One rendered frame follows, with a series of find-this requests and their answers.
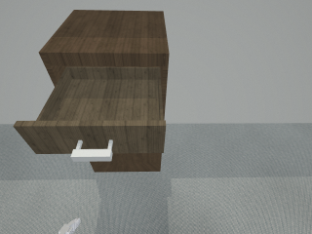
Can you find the drawer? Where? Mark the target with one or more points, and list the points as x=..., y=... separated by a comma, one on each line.
x=97, y=104

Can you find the robot left hand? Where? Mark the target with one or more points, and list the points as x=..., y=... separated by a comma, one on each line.
x=70, y=227

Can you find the cabinet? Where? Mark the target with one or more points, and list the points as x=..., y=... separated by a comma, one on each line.
x=112, y=38

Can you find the handle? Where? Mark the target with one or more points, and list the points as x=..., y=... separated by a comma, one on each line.
x=92, y=155

